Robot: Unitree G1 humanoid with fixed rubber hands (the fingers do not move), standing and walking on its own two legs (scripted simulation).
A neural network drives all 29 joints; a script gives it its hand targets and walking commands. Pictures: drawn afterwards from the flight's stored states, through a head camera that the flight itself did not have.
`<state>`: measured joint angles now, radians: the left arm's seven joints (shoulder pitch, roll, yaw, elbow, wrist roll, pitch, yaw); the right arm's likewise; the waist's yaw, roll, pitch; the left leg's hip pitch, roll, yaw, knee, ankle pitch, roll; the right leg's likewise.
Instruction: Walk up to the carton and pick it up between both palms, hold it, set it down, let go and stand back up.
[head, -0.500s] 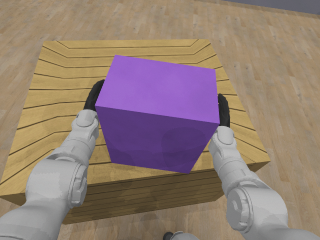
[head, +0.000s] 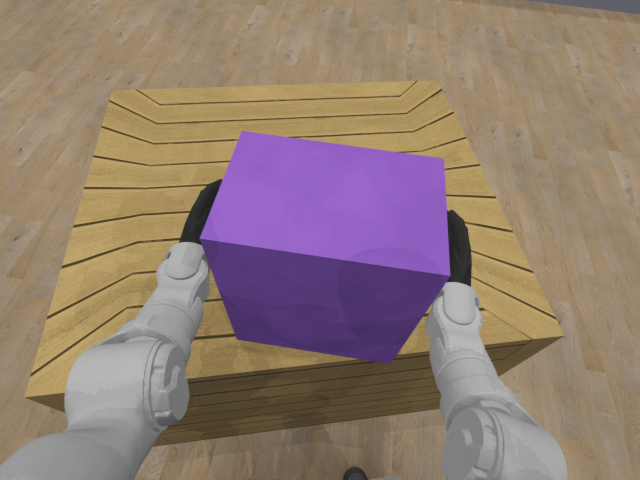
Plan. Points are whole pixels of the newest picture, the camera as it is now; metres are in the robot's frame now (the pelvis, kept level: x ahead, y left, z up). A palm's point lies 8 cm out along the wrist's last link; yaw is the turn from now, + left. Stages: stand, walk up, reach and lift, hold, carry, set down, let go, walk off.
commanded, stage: reach and lift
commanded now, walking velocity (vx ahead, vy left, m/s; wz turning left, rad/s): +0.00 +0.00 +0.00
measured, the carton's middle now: (325, 262) +0.39 -0.05 -0.01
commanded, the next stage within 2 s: none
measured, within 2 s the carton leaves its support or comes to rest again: leaves its support in 0.38 s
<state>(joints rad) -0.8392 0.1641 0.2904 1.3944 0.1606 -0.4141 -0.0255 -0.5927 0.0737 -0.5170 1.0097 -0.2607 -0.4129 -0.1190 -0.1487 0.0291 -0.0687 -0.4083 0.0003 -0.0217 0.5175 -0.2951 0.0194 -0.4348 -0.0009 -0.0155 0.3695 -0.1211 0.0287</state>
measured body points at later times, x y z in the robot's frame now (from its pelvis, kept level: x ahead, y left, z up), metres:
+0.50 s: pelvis -0.01 -0.02 +0.00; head +0.04 +0.00 +0.45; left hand +0.42 +0.12 +0.06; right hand +0.34 -0.22 +0.04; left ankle -0.03 +0.10 -0.74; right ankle +0.03 -0.14 -0.74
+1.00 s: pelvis +0.00 -0.02 +0.01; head +0.04 -0.01 +0.46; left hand +0.43 +0.12 +0.08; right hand +0.37 -0.22 +0.06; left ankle -0.03 +0.10 -0.74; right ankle +0.03 -0.14 -0.74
